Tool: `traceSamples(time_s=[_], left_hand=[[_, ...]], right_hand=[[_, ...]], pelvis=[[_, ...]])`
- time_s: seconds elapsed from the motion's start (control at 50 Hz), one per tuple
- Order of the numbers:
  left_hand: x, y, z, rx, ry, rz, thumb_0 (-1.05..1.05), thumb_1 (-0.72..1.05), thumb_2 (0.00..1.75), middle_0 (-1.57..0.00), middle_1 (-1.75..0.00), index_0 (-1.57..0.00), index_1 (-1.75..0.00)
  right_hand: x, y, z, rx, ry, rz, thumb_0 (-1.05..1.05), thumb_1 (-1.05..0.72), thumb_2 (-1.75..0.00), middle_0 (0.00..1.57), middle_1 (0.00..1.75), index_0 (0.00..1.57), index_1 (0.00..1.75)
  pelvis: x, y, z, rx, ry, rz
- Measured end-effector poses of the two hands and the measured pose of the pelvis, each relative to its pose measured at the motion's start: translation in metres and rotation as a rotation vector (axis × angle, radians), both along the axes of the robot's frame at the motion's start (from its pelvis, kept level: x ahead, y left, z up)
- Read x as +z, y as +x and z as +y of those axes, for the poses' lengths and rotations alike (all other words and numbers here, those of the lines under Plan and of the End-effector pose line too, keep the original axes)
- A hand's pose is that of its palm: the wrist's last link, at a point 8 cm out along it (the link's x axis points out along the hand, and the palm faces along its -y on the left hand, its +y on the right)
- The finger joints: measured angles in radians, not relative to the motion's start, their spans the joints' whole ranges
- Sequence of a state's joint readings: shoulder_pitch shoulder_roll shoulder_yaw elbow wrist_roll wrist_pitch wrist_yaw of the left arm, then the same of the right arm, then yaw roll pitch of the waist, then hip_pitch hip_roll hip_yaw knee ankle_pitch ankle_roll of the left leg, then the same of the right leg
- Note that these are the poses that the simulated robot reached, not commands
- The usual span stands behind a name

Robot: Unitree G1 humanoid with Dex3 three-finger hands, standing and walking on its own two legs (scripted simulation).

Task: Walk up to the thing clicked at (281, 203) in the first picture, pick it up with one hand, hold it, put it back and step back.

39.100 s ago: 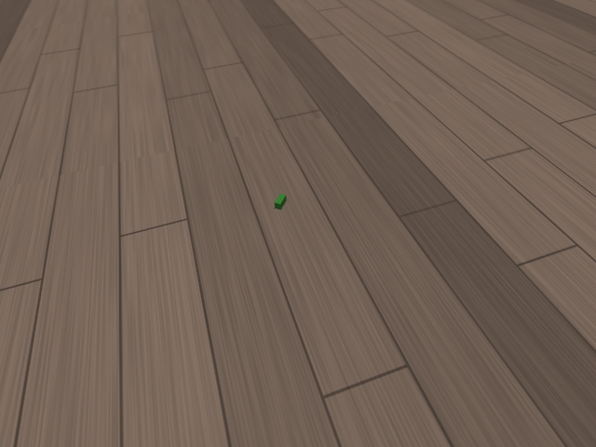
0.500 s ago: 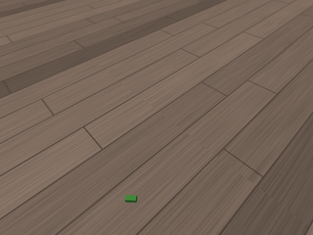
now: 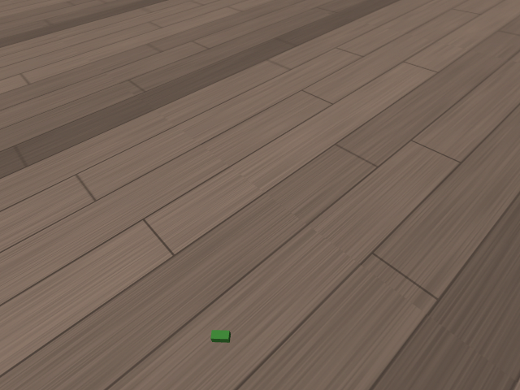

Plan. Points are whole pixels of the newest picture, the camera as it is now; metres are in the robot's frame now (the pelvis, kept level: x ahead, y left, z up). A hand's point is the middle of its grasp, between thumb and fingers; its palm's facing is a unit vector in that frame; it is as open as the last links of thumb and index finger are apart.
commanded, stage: stand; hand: left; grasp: from above
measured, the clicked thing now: (220, 336) +0.48 +0.23 -0.76
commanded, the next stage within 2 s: step back in 1.56 s
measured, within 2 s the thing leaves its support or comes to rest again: neither
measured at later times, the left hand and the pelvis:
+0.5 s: hand out of the picture +0.07 +0.24 -0.16, palm faces +0.02 -0.94 -0.34, open 7.4 cm; pelvis +0.01 -0.01 +0.00, yaw +0 degrees
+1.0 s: hand out of the picture +0.09 +0.24 -0.15, palm faces +0.01 -0.94 -0.34, open 7.4 cm; pelvis +0.02 -0.01 +0.00, yaw -1 degrees
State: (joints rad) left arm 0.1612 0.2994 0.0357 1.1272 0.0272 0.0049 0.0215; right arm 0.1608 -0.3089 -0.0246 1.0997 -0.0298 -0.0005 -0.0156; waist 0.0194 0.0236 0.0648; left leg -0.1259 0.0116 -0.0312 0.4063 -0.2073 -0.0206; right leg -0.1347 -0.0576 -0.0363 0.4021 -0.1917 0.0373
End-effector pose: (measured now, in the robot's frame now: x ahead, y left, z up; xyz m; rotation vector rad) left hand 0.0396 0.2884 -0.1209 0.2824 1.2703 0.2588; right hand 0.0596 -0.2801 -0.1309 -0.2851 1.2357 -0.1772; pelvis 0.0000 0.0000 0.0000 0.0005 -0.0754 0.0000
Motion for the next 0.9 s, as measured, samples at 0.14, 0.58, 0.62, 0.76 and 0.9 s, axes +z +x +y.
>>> traceSamples(time_s=[0.14, 0.58, 0.62, 0.76, 0.9], left_hand=[[0.001, 0.001, -0.002, 0.001, 0.001, 0.015, 0.01, 0.9, 0.9, -0.21, -0.3, -0.2, -0.3], [0.003, 0.027, -0.009, -0.021, -0.013, -0.008, 0.01, 0.9, 0.9, -0.21, -0.3, -0.2, -0.3], [0.003, 0.029, -0.009, -0.022, -0.013, -0.008, 0.01, 0.9, 0.9, -0.21, -0.3, -0.2, -0.3], [0.004, 0.033, -0.007, -0.022, -0.011, -0.006, 0.01, 0.9, 0.9, -0.21, -0.3, -0.2, -0.3], [0.005, 0.038, -0.006, -0.027, -0.007, -0.007, 0.01, 0.9, 0.9, -0.21, -0.3, -0.2, -0.3]], right_hand=[[0.0, -0.004, -0.008, -0.003, -0.006, 0.025, 0.01, -0.91, -0.9, 0.2, 0.3, 0.2, 0.3], [0.003, 0.008, -0.014, 0.003, -0.01, 0.022, 0.01, -0.91, -0.9, 0.2, 0.3, 0.2, 0.3], [0.004, 0.009, -0.015, 0.003, -0.012, 0.022, 0.01, -0.91, -0.9, 0.2, 0.3, 0.2, 0.3], [0.004, 0.013, -0.016, 0.004, -0.014, 0.024, 0.01, -0.91, -0.9, 0.2, 0.3, 0.2, 0.3], [0.005, 0.018, -0.017, 0.005, -0.014, 0.021, 0.01, -0.91, -0.9, 0.2, 0.3, 0.2, 0.3]], pelvis=[[0.001, 0.002, -0.004, 0.0, 0.0, 0.006], [0.003, 0.009, -0.008, -0.006, -0.001, 0.016], [0.003, 0.01, -0.008, -0.007, -0.001, 0.018], [0.004, 0.013, -0.008, -0.009, 0.001, 0.024], [0.004, 0.016, -0.009, -0.01, 0.001, 0.027]])
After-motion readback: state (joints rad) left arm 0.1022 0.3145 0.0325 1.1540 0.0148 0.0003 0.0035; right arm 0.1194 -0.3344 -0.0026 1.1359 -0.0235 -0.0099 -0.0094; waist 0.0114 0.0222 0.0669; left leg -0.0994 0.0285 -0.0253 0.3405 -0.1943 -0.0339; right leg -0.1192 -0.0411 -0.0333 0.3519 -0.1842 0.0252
